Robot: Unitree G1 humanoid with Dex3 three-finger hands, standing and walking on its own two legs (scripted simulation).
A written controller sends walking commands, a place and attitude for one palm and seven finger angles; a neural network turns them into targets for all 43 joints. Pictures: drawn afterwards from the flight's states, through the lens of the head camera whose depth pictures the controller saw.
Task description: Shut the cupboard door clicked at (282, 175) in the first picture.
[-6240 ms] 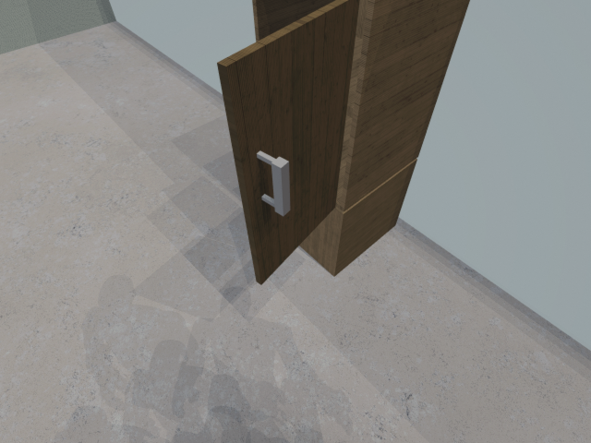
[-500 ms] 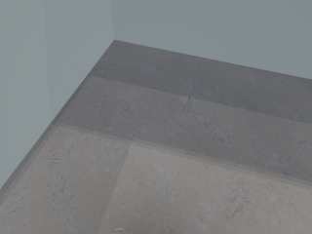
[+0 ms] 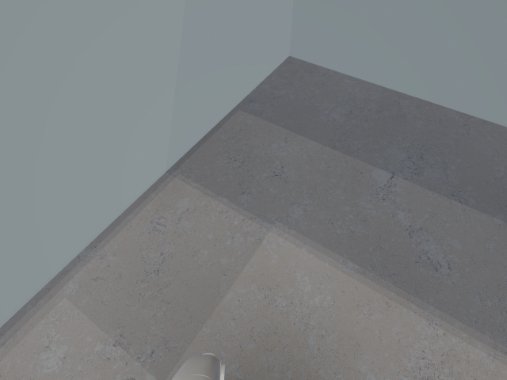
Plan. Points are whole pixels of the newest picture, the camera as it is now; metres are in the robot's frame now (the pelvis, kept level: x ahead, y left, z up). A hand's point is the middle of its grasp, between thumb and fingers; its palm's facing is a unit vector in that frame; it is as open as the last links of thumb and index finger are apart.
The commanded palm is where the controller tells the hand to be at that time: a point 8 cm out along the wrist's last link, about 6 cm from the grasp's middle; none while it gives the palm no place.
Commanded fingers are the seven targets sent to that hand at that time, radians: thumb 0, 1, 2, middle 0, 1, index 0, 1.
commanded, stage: walk to a spot facing it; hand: left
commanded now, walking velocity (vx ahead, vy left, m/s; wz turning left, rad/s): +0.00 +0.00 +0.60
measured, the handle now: out of the picture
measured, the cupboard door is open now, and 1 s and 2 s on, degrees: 100 100 100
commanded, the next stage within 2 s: none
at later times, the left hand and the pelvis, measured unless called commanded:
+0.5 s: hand out of the picture +0.06 +0.21 -0.16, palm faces +0.31 -0.90 -0.30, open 7.4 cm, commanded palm none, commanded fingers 0.00 0.90 0.90 -0.20 -0.30 -0.20 -0.30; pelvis +0.02 -0.04 -0.01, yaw +18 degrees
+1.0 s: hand out of the picture -0.05 +0.18 -0.18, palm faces +0.61 -0.76 -0.25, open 7.4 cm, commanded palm none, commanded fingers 0.00 0.90 0.90 -0.20 -0.30 -0.20 -0.30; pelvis +0.02 -0.04 -0.01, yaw +37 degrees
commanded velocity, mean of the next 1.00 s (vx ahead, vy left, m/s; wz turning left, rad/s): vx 0.00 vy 0.00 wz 0.60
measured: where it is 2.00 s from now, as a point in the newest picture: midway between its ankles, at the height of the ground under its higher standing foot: outside the picture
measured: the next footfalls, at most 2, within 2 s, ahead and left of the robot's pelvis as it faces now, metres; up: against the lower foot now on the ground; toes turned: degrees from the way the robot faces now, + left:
left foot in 0.16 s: +0.03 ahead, +0.12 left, +0.00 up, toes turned +13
right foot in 0.50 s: +0.10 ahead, -0.15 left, +0.00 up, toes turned +16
